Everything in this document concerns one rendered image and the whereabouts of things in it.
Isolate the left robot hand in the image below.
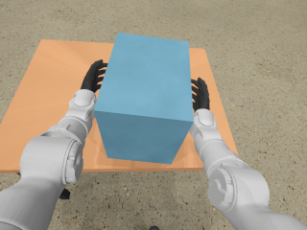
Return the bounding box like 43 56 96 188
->
81 59 108 93

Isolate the robot left forearm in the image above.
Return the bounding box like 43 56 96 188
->
19 89 97 175

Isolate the left robot upper arm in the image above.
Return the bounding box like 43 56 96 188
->
0 135 83 230

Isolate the robot right forearm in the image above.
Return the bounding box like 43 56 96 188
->
189 108 270 199

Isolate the carton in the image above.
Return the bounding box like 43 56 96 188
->
93 33 194 165

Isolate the right robot hand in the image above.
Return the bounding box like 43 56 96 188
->
191 77 210 113

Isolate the table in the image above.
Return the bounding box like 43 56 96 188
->
0 39 239 200

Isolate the right robot upper arm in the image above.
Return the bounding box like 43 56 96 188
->
207 166 307 230

